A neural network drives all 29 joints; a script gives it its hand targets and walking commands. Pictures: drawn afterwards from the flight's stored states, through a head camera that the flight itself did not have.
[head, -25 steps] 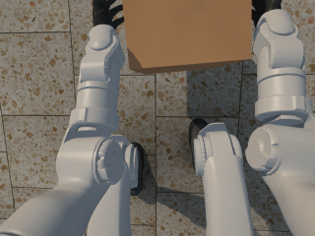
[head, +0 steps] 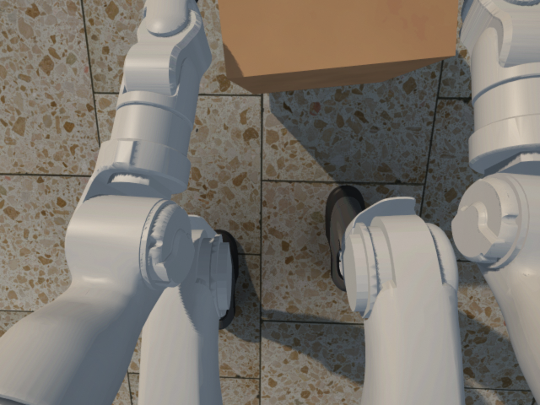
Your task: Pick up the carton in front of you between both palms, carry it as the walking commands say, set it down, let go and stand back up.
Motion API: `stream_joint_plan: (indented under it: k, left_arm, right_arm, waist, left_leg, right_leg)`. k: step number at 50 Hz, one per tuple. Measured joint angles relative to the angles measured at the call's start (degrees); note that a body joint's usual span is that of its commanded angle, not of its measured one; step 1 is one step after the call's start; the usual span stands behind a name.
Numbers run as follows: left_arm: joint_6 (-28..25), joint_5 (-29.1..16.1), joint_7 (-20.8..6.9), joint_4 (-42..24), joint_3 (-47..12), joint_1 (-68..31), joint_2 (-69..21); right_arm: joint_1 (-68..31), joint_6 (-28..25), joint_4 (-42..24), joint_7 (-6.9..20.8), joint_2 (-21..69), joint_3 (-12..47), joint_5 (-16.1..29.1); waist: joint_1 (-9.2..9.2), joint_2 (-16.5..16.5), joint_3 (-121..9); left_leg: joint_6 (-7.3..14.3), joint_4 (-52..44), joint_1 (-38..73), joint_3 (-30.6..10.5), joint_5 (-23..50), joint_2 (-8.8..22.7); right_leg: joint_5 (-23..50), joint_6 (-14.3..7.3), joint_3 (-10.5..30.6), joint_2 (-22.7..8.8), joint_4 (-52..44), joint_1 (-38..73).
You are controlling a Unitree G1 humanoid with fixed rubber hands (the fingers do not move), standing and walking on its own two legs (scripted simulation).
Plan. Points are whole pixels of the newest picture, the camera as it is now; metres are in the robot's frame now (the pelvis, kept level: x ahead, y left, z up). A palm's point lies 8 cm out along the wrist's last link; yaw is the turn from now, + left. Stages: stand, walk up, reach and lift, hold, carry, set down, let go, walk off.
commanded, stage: set down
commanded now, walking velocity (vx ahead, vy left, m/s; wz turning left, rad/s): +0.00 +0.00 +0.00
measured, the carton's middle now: out of the picture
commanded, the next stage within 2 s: none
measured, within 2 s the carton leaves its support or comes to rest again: rests again in 0.14 s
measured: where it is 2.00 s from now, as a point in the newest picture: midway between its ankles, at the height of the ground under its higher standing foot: (281, 275)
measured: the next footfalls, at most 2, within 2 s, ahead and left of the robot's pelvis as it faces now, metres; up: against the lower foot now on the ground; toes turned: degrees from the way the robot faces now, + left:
none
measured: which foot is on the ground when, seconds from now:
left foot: down 0.00-1.00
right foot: down 0.00-1.00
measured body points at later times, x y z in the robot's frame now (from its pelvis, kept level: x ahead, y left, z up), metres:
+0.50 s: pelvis -0.02 +0.00 -0.01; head +0.36 -0.06 +0.21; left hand +0.56 +0.03 -0.19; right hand +0.52 -0.28 -0.19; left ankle +0.09 +0.13 -0.35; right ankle +0.13 -0.14 -0.35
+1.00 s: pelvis -0.01 +0.00 -0.02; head +0.37 -0.05 +0.20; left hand +0.56 +0.06 -0.21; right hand +0.51 -0.30 -0.22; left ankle +0.09 +0.13 -0.35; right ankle +0.13 -0.14 -0.35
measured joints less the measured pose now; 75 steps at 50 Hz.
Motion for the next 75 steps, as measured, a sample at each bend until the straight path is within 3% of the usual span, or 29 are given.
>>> stream_joint_plan:
  k: [13, 39, 44, 46, 51, 58, 66, 75]
  left_arm:
    - [-0.49, -1.45, -1.30, 2.26, -2.91, -3.16, 1.19]
    - [-2.18, 3.80, -7.55, 5.90, 1.49, -7.06, 1.56]
    - [-3.46, 3.48, -7.34, 7.76, -0.62, -7.05, 2.31]
    - [-4.06, 1.88, -6.13, 9.60, -2.93, -7.39, 3.41]
    - [-5.18, -4.68, -3.80, 11.81, -8.30, -8.15, 7.86]
    - [-5.63, -9.88, -3.14, 7.67, -13.46, -6.81, 10.24]
    - [-1.81, -7.78, -0.50, -1.92, -11.27, -2.39, 7.96]
    - [0.36, -2.79, -1.66, 2.68, -3.57, -1.42, 5.52]
  right_arm:
    - [-1.97, -1.74, 3.48, 2.20, -3.14, -0.12, 1.62]
    - [-5.59, -3.64, 7.91, 8.24, -5.47, -4.93, -2.17]
    - [-5.80, -6.13, 11.26, 7.63, -5.83, -5.18, -1.67]
    - [-5.82, -8.00, 14.20, 5.89, -6.33, -4.20, -0.35]
    - [-5.50, -11.94, 18.19, 1.38, -9.71, -0.05, 6.15]
    - [-6.13, -13.17, 16.85, 0.94, -12.89, 5.18, 13.47]
    - [-4.35, -9.14, 8.62, 0.38, -10.92, 4.97, 12.16]
    - [-0.81, -6.00, 8.72, 1.51, -8.79, 2.74, 7.41]
  waist:
    - [0.04, -0.37, 5.34]
    - [0.59, -0.63, 11.61]
    - [0.78, -0.87, 11.60]
    - [0.99, -1.11, 11.62]
    - [1.26, -1.52, 11.58]
    - [1.68, -2.07, 10.97]
    - [1.86, -1.62, 6.12]
    - [2.12, -1.36, -5.01]
  left_leg:
    - [-0.14, 1.21, -0.13, -0.46, 1.74, -1.32]
    - [0.10, 4.32, 2.52, -0.51, 1.66, -1.46]
    - [-0.20, 4.80, 2.98, -0.37, 1.02, -1.23]
    - [-0.31, 4.76, 3.21, -0.37, 0.58, -1.03]
    - [-0.79, 4.26, 2.92, -0.66, -0.05, -1.09]
    - [-1.17, 4.23, 2.50, -1.12, -0.52, -0.93]
    - [0.11, 0.36, 4.66, 0.08, 0.09, 0.90]
    - [1.08, -11.02, 8.09, 1.06, 2.76, 2.23]
  right_leg:
    - [0.95, 0.11, -0.27, -1.07, 0.79, 1.03]
    - [1.34, 0.18, -0.34, -0.85, 3.20, 3.90]
    - [0.94, 0.50, -0.16, -0.59, 3.73, 4.06]
    - [0.68, 0.50, -0.16, -0.44, 3.76, 4.06]
    - [-0.04, 0.10, -0.42, -0.66, 3.66, 3.47]
    - [-0.34, -0.43, -0.93, -0.69, 3.68, 2.82]
    - [0.84, 0.51, -0.04, 0.98, -0.43, 4.70]
    - [2.48, 0.72, 0.76, 1.67, -10.82, 8.17]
